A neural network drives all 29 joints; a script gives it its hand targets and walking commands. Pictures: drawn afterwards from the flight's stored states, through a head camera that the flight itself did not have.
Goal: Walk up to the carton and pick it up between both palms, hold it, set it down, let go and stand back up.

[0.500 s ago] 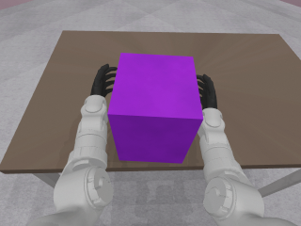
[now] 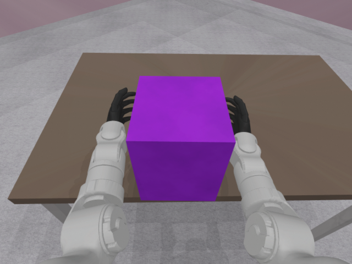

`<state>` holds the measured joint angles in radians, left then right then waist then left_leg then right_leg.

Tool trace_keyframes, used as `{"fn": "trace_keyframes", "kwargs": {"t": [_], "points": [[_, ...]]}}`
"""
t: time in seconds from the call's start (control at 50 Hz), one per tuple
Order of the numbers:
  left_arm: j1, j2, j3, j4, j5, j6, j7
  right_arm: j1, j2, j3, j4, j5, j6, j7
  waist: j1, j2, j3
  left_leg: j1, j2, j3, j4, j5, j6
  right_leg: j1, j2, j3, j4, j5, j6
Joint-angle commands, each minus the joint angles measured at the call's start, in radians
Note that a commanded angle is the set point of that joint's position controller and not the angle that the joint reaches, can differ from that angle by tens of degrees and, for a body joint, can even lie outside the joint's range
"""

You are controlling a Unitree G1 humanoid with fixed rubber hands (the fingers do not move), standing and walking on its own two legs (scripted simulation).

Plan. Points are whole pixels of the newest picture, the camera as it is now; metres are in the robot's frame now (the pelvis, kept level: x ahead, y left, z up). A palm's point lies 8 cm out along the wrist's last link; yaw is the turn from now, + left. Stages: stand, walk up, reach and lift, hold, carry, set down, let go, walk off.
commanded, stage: reach and lift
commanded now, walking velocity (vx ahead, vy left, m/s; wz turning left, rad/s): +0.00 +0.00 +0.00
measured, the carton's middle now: (178, 141) +0.42 -0.01 +0.04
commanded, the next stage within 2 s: none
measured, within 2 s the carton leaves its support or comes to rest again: neither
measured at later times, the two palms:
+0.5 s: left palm (110, 116) +0.40 +0.14 +0.15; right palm (247, 123) +0.38 -0.15 +0.14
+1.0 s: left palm (106, 109) +0.38 +0.14 +0.19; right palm (253, 116) +0.37 -0.16 +0.17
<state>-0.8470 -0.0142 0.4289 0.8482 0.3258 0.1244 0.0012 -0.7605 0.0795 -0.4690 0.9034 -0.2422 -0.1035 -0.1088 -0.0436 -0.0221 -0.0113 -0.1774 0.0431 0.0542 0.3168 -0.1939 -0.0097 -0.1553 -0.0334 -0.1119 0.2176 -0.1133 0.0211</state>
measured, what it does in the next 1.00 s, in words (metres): stands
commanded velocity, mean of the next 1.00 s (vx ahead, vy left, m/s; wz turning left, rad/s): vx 0.00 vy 0.00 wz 0.00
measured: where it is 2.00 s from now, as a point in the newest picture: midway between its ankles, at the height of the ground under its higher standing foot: outside the picture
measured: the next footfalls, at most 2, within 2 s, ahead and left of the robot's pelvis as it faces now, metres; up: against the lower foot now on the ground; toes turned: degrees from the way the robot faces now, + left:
none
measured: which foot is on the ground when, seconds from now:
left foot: down 0.00-1.00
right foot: down 0.00-1.00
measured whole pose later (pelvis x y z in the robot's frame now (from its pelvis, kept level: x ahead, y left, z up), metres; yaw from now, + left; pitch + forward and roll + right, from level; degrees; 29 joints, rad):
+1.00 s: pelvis -0.02 +0.00 +0.00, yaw +1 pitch -7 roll -1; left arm -0.80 -0.02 0.36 0.46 0.34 0.51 -0.01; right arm -0.80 -0.02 -0.15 0.79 0.08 0.13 -0.16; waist -0.10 -0.05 0.05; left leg -0.02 0.04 0.03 0.33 -0.19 -0.01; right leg 0.01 -0.03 -0.12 0.23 -0.13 0.02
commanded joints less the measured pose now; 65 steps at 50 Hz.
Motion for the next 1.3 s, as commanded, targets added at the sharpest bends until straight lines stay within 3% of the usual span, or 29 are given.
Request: {"fn": "trace_keyframes", "kwargs": {"t": [0.0, 0.04, 0.12, 0.2, 0.3, 0.4, 0.52, 0.66, 0.78, 0.92, 0.98, 1.02, 1.16, 1.22, 1.28], "points": [[-0.475, -0.519, -0.267, 0.005, -0.029, 0.006, -0.122, -0.619, 0.487, 0.317, -0.097, -0.005, -0.022, 0.121, -0.006, 0.030, -0.481, 0.099, -0.063, 0.037, 0.005, 0.367, -0.049, 0.272, 0.056, -0.014, 0.073, 0.414, 0.021], [-0.500, -0.519, -0.278, -0.020, -0.036, 0.019, -0.124, -0.626, 0.488, 0.315, -0.092, 0.005, -0.003, 0.119, -0.007, 0.041, -0.459, 0.103, -0.067, 0.039, -0.008, 0.318, -0.045, 0.273, 0.054, -0.013, 0.060, 0.351, 0.020], [-0.530, -0.487, -0.228, -0.007, -0.024, 0.061, -0.138, -0.621, 0.479, 0.272, -0.036, 0.007, 0.042, 0.114, -0.019, 0.010, -0.338, 0.075, -0.068, 0.048, -0.049, 0.194, -0.035, 0.242, 0.049, -0.017, 0.039, 0.229, 0.026], [-0.526, -0.504, -0.211, 0.004, -0.008, 0.087, -0.137, -0.648, 0.452, 0.240, -0.050, -0.002, 0.053, 0.123, -0.013, 0.021, -0.337, 0.122, -0.065, 0.054, -0.058, 0.194, -0.042, 0.207, 0.061, -0.037, 0.019, 0.134, 0.018], [-0.509, -0.533, -0.242, -0.051, -0.010, 0.118, -0.128, -0.662, 0.428, 0.267, -0.066, 0.043, 0.046, 0.121, -0.018, 0.066, -0.353, 0.201, -0.064, 0.049, -0.014, 0.305, -0.066, 0.190, 0.076, -0.048, 0.018, 0.161, 0.008], [-0.493, -0.535, -0.294, -0.136, -0.033, 0.146, -0.128, -0.651, 0.425, 0.333, -0.112, 0.096, 0.050, 0.113, -0.022, 0.056, -0.386, 0.199, -0.066, 0.044, -0.004, 0.337, -0.060, 0.244, 0.076, -0.039, 0.034, 0.223, 0.017], [-0.504, -0.527, -0.302, -0.155, -0.033, 0.201, -0.130, -0.671, 0.411, 0.361, -0.097, 0.136, 0.086, 0.100, -0.027, 0.052, -0.302, 0.175, -0.072, 0.036, -0.031, 0.220, -0.046, 0.215, 0.069, -0.036, 0.023, 0.135, 0.016], [-0.457, -0.537, -0.365, -0.269, -0.077, 0.237, -0.123, -0.669, 0.422, 0.482, -0.208, 0.223, 0.109, 0.076, -0.037, 0.023, -0.394, 0.222, -0.080, 0.012, 0.016, 0.376, -0.050, 0.298, 0.081, -0.026, 0.056, 0.331, 0.033], [-0.436, -0.527, -0.368, -0.314, -0.068, 0.309, -0.147, -0.658, 0.414, 0.529, -0.240, 0.278, 0.157, 0.049, -0.047, 0.010, -0.294, 0.182, -0.084, 0.013, -0.017, 0.267, -0.033, 0.305, 0.076, -0.013, 0.047, 0.269, 0.036], [-0.426, -0.547, -0.435, -0.431, -0.096, 0.363, -0.148, -0.675, 0.423, 0.608, -0.334, 0.362, 0.189, 0.030, -0.065, 0.038, -0.332, 0.224, -0.086, -0.004, 0.013, 0.344, -0.040, 0.316, 0.086, -0.010, 0.058, 0.331, 0.034], [-0.422, -0.539, -0.411, -0.401, -0.076, 0.390, -0.153, -0.684, 0.397, 0.602, -0.315, 0.359, 0.215, 0.024, -0.061, 0.023, -0.270, 0.189, -0.085, -0.001, -0.014, 0.254, -0.032, 0.304, 0.086, -0.013, 0.042, 0.246, 0.034], [-0.430, -0.567, -0.437, -0.452, -0.091, 0.396, -0.148, -0.696, 0.407, 0.622, -0.366, 0.380, 0.213, 0.026, -0.059, 0.026, -0.329, 0.207, -0.085, -0.010, -0.007, 0.287, -0.036, 0.308, 0.093, -0.017, 0.051, 0.255, 0.033], [-0.443, -0.563, -0.432, -0.467, -0.078, 0.453, -0.156, -0.713, 0.393, 0.615, -0.346, 0.401, 0.253, 0.020, -0.074, 0.037, -0.265, 0.200, -0.080, 0.001, -0.024, 0.207, -0.032, 0.281, 0.094, -0.015, 0.032, 0.147, 0.026], [-0.430, -0.561, -0.444, -0.489, -0.083, 0.470, -0.157, -0.712, 0.399, 0.638, -0.376, 0.423, 0.261, 0.015, -0.079, 0.046, -0.273, 0.226, -0.085, -0.007, -0.010, 0.265, -0.033, 0.295, 0.095, -0.011, 0.040, 0.202, 0.022], [-0.444, -0.573, -0.460, -0.506, -0.093, 0.484, -0.159, -0.732, 0.407, 0.649, -0.401, 0.442, 0.276, 0.010, -0.081, 0.041, -0.290, 0.225, -0.085, -0.007, -0.013, 0.234, -0.027, 0.291, 0.094, -0.008, 0.035, 0.181, 0.023]]}}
